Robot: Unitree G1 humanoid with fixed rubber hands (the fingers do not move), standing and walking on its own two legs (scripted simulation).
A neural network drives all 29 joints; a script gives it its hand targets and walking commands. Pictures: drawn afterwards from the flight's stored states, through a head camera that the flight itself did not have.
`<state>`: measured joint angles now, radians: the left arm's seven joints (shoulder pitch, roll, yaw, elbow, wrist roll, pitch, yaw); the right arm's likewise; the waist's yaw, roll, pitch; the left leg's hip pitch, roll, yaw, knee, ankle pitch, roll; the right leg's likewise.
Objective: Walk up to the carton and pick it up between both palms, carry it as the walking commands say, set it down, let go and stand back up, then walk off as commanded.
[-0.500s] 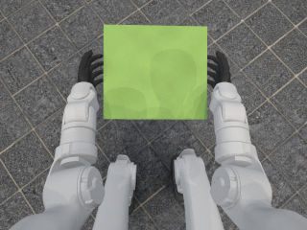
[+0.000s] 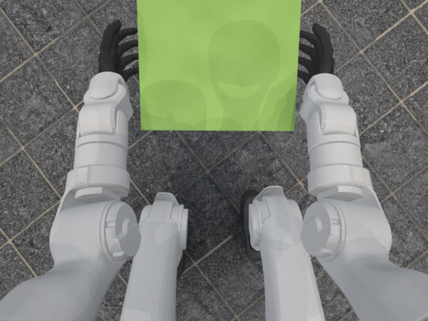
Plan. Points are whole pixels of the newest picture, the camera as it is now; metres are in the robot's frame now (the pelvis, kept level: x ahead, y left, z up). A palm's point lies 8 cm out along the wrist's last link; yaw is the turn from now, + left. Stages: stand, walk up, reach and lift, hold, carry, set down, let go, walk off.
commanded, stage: set down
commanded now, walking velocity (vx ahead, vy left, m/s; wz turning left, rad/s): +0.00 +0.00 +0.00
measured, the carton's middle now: (215, 70) +0.54 -0.02 -0.19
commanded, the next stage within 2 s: none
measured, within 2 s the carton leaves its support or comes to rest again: rests again in 2.00 s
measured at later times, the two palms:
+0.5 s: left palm (130, 79) +0.53 +0.15 -0.18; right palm (300, 80) +0.51 -0.19 -0.19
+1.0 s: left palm (137, 85) +0.54 +0.15 -0.25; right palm (291, 80) +0.53 -0.19 -0.24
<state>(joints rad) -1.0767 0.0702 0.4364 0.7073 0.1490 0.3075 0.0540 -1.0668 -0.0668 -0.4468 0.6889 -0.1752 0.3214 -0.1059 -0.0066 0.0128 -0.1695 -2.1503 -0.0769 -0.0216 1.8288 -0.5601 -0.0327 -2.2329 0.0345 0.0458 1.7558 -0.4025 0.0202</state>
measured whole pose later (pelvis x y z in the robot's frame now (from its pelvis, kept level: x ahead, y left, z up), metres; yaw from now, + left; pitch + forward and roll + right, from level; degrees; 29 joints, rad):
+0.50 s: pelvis +0.00 +0.00 -0.06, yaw +0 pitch +49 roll +1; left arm -1.22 0.16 0.36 0.78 0.07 0.27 0.07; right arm -1.21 -0.17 -0.38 0.78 -0.07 0.28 -0.11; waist -0.01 0.02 0.01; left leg -2.28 -0.09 -0.02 2.03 -0.60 -0.04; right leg -2.36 0.03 0.04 1.95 -0.43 0.03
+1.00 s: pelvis +0.00 +0.01 -0.09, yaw +0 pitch +43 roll +0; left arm -1.32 0.23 0.23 0.90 -0.03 0.22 0.12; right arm -1.33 -0.27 -0.28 0.95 0.05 0.20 -0.10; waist -0.03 0.00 0.19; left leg -2.28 -0.11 -0.02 2.20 -0.65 -0.03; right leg -2.36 0.02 0.03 2.11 -0.49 0.04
